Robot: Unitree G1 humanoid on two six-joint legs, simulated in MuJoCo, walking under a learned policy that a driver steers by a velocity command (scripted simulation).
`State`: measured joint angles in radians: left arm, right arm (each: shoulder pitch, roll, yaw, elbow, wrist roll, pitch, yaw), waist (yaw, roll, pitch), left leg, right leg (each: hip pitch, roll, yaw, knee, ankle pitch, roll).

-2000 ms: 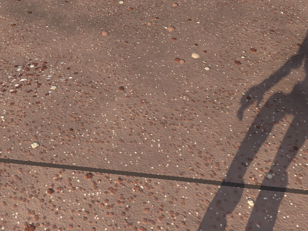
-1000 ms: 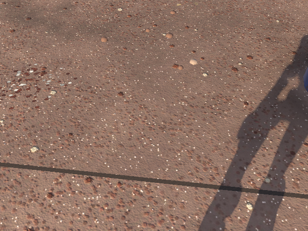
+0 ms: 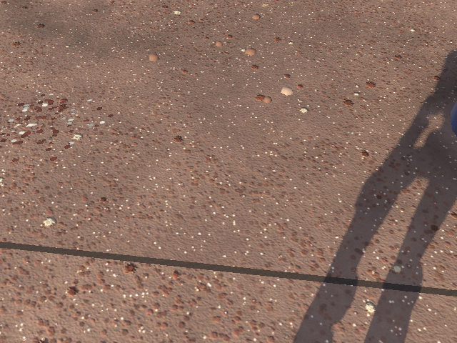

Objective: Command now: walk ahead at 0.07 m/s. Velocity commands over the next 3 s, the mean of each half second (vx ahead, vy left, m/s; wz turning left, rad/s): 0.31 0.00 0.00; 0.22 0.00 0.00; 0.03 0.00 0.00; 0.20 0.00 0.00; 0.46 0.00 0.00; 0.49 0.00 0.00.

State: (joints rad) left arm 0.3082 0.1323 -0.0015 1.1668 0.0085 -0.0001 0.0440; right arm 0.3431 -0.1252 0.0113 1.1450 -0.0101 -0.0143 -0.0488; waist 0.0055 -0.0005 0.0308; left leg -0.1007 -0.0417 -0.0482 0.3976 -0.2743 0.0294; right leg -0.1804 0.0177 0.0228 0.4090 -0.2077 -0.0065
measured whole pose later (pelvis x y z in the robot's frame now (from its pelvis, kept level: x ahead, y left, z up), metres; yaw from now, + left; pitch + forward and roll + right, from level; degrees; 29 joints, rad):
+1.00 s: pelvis +0.33 -0.03 +0.00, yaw -1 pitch -1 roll +0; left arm 0.24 0.14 0.01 1.06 0.03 0.01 0.03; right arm 0.31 -0.14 0.00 1.07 -0.02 -0.06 -0.02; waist -0.01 -0.02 0.07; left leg -0.24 -0.08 0.12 0.38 -0.13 0.13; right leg -0.37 -0.04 0.02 0.76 -0.38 -0.02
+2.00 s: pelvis +0.46 -0.08 -0.01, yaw -1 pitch +0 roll +1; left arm 0.31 0.15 0.04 1.04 0.03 -0.07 -0.01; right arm 0.50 -0.17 -0.05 1.12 -0.03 -0.08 -0.02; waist -0.05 0.02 0.01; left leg -0.08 -0.04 0.04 0.45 -0.38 0.06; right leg -0.37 0.00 -0.06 0.89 -0.48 -0.10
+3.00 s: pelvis +0.98 -0.11 +0.00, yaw +0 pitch +0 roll +1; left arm 0.17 0.21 0.06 0.93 0.04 -0.04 -0.03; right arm 0.41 -0.18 -0.05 1.05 -0.01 -0.10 0.00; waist -0.02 -0.04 0.04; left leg -0.07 -0.08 0.11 0.24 -0.18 0.10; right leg -0.61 -0.11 -0.01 0.98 -0.15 -0.04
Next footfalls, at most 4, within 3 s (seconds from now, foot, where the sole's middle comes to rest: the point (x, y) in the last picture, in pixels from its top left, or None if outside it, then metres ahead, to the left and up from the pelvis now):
0.70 left None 0.42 0.02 -0.78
1.12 right None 0.40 -0.17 -0.78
2.16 right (311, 294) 0.67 -0.22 -0.78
2.70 left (251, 210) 0.99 -0.05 -0.78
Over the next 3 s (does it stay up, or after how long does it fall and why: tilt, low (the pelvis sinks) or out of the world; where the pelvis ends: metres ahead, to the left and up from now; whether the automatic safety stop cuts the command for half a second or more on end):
stays up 0.98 -0.11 0.00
